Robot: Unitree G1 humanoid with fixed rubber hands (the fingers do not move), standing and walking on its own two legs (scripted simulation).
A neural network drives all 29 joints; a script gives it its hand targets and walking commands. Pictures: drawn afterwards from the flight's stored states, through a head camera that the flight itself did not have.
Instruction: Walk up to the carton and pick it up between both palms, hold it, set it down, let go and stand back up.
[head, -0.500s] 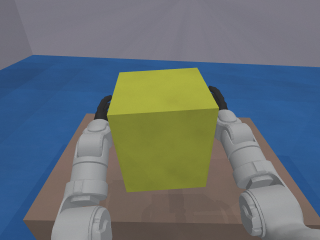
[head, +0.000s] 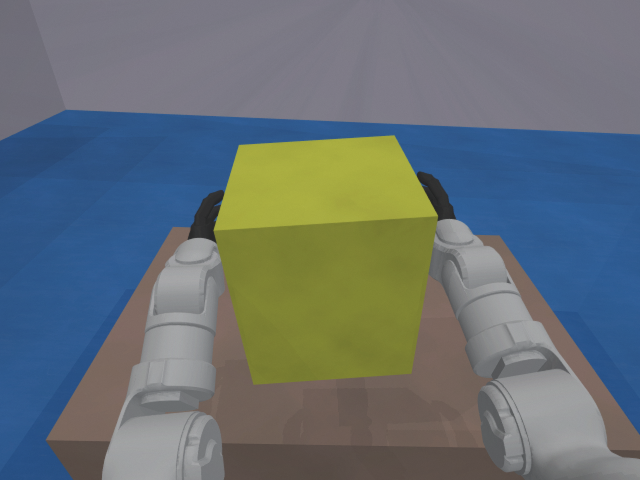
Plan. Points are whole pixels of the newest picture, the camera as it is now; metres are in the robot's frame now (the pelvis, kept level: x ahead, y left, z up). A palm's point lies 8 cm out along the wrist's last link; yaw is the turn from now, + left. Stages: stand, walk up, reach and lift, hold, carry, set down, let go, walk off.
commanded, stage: hold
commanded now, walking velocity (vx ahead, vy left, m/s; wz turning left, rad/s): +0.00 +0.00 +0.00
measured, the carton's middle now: (324, 258) +0.37 -0.01 +0.17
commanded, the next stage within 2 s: set down in 0.80 s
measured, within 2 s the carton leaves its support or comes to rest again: neither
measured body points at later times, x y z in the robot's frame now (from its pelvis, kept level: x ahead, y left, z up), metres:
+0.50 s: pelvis +0.00 +0.00 +0.00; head -0.08 +0.02 +0.44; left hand +0.38 +0.15 +0.19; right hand +0.39 -0.16 +0.21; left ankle +0.02 +0.11 -0.74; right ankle +0.03 -0.13 -0.74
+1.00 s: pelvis +0.00 +0.00 +0.00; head -0.07 +0.02 +0.44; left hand +0.39 +0.15 +0.20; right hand +0.39 -0.15 +0.22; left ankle +0.02 +0.11 -0.74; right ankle +0.03 -0.13 -0.74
